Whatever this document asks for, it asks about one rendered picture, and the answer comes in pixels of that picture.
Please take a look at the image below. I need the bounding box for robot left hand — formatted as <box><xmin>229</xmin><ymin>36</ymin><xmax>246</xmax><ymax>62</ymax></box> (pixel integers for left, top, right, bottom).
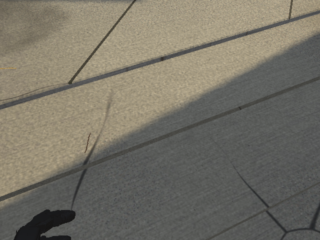
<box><xmin>14</xmin><ymin>209</ymin><xmax>76</xmax><ymax>240</ymax></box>

